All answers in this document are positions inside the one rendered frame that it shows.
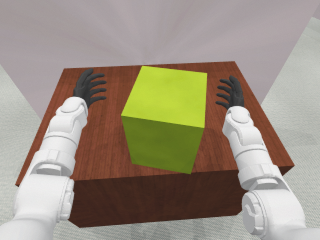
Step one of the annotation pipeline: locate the pedestal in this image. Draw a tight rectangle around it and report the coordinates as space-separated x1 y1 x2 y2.
15 61 295 228

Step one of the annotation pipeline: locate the carton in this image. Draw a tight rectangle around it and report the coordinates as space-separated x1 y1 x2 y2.
121 66 207 174

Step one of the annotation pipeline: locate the robot right hand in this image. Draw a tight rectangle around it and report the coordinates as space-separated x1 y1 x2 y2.
215 75 245 110

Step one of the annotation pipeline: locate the robot left upper arm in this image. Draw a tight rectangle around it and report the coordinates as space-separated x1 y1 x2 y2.
0 173 75 240

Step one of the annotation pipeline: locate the robot right upper arm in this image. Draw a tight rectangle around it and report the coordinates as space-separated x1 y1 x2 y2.
242 189 320 240

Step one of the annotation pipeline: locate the robot left hand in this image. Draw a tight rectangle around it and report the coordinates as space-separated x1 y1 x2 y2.
72 68 107 109

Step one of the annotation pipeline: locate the robot left forearm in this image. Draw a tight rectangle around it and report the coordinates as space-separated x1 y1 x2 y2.
12 97 88 218

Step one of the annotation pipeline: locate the robot right forearm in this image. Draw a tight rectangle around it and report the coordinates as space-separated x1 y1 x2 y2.
222 106 306 225

